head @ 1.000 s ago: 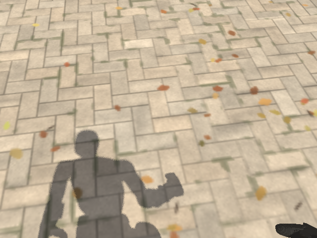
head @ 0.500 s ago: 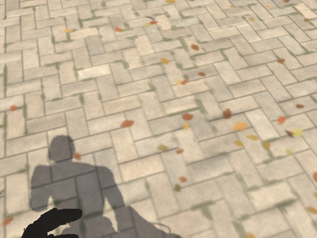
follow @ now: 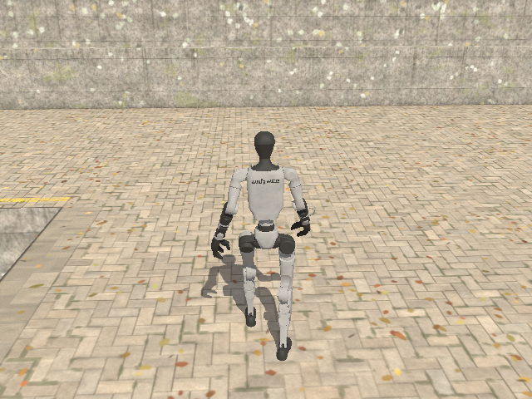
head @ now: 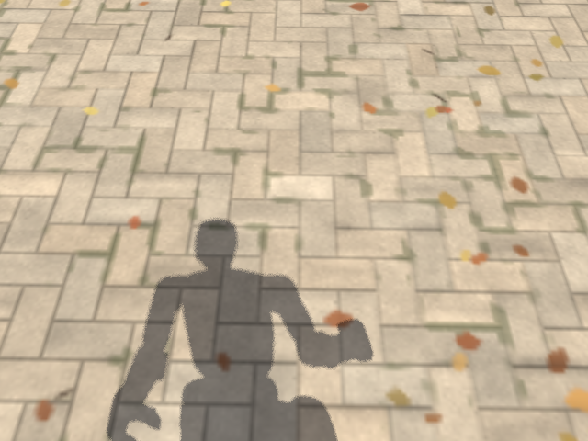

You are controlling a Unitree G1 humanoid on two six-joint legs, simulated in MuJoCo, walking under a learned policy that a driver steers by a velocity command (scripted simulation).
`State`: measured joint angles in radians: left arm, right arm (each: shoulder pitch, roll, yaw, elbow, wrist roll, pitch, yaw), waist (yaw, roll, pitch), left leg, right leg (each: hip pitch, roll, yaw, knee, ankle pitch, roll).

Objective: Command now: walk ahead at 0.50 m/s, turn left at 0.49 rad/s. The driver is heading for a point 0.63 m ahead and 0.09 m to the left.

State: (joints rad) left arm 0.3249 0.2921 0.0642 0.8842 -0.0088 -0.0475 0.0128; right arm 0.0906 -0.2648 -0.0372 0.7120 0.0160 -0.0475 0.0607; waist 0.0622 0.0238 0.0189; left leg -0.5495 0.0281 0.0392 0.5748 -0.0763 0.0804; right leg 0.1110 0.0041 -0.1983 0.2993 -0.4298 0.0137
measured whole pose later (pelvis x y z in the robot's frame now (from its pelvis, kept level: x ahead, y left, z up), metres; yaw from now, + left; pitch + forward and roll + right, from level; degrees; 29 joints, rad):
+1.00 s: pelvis +0.30 +0.02 +0.03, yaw +18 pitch +2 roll -2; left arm 0.15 0.31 0.08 0.77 -0.02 -0.06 -0.03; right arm 0.48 -0.25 -0.04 0.88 0.00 -0.05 -0.02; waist -0.07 -0.02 -0.03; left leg 0.02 0.02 -0.02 0.23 -0.28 0.02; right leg -0.60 -0.05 0.01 0.75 -0.07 0.02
